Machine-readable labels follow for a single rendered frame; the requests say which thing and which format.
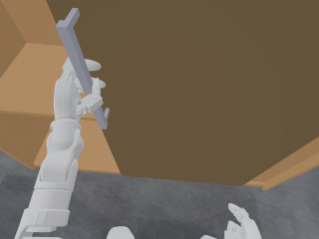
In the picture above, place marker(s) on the robot left forearm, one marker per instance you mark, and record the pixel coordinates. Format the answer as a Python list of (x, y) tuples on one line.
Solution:
[(49, 204)]

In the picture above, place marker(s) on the handle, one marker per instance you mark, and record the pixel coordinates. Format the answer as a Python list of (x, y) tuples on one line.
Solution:
[(65, 29)]

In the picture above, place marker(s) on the left robot hand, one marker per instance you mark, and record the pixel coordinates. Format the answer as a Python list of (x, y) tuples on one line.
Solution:
[(67, 93)]

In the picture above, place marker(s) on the right robot hand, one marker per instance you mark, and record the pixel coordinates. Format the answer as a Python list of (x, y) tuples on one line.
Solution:
[(247, 229)]

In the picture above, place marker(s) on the left robot thigh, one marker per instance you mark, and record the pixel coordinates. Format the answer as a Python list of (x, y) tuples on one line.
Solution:
[(120, 232)]

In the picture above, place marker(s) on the wardrobe door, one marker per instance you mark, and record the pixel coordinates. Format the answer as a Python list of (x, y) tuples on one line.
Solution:
[(293, 159), (208, 91)]

